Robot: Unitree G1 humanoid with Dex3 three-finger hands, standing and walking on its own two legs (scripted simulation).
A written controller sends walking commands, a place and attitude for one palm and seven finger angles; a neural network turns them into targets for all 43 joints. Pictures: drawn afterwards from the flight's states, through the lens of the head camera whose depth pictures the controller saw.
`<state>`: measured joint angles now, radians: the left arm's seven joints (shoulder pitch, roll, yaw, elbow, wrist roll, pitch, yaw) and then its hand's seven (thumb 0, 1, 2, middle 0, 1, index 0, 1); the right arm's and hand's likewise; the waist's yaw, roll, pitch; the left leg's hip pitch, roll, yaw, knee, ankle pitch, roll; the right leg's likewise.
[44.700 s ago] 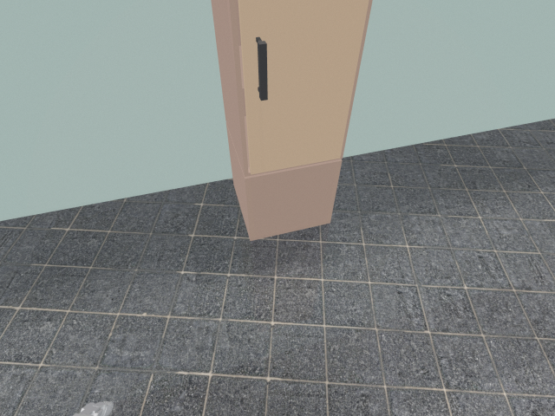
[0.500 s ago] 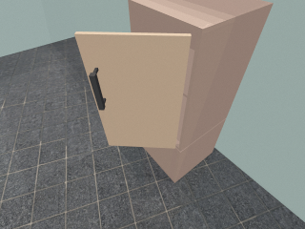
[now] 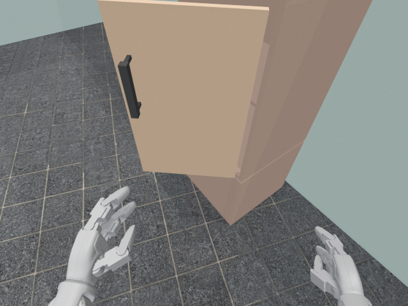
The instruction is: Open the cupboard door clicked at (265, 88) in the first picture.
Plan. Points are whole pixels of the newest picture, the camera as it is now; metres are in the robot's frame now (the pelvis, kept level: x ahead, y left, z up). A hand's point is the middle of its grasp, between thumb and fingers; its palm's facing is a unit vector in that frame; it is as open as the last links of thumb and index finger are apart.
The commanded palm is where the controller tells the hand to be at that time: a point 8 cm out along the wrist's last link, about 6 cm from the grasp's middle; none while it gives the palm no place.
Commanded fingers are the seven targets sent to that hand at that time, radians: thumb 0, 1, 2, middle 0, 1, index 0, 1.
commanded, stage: raise the hand with hooked fingers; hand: left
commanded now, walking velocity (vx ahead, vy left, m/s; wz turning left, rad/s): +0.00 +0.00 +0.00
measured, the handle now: (132, 88) +0.60 +0.22 +0.10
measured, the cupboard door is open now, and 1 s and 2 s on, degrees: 49 49 49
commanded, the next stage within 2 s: move the hooked fingers beside the handle in 1.74 s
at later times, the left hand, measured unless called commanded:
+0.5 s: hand (81, 242) +0.22 +0.23 +0.04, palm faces +0.01 -1.00 -0.02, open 11.2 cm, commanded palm +0.20 +0.28 +0.05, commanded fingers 0.00 -0.13 0.46 -0.27 -0.96 -0.27 -0.96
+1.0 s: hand (42, 207) +0.26 +0.29 +0.09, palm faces +0.03 -1.00 -0.07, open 13.8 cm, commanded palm +0.24 +0.34 +0.09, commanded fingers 0.00 -0.50 0.30 -0.30 -1.20 -0.30 -1.20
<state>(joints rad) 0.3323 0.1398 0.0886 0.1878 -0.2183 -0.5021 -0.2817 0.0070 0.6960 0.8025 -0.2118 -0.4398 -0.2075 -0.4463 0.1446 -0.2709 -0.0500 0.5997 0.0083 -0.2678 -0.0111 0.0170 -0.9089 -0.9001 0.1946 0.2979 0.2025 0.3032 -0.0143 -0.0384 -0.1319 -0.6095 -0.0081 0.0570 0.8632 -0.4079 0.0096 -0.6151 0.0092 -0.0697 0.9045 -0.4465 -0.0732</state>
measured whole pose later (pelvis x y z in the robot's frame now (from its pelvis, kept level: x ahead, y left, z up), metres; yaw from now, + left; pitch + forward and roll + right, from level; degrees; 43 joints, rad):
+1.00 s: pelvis +0.00 +0.04 +0.01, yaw +1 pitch +7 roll -2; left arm 0.08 0.37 0.33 0.22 -0.33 -0.22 -0.41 -0.01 -0.45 0.32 -0.30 -1.16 -0.29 -1.17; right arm 0.24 -0.26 0.06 0.56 0.04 -0.23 -0.07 0.02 -0.90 -0.90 0.20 0.30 0.21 0.30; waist 0.02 0.03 -0.08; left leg -0.56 -0.02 0.02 0.84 -0.40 0.06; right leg -0.51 0.01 -0.10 0.78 -0.39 -0.03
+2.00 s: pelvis +0.00 +0.02 +0.02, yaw +1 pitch +7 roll -1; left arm -0.18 0.44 0.41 0.53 -0.33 -0.20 -0.53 -0.02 -0.50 0.30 -0.30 -1.20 -0.30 -1.20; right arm 0.26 -0.29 0.06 0.59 0.05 -0.20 -0.09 0.02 -0.90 -0.90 0.20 0.30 0.21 0.30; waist 0.01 0.02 -0.05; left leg -0.53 0.00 0.02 0.78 -0.37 0.04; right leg -0.49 0.03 -0.10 0.73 -0.36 -0.05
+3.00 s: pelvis +0.00 +0.04 +0.00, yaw -1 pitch +17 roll -3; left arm -0.87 0.64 0.44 1.20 -0.14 -0.32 -0.45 -0.02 -0.50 0.30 -0.30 -1.20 -0.30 -1.20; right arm 0.40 -0.30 0.05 0.64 0.02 0.00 -0.04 0.01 -0.90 -0.90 0.20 0.30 0.21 0.30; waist -0.14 0.01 -0.07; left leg -0.78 0.01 0.04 0.89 -0.40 0.05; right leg -0.73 0.04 -0.08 0.82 -0.38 -0.03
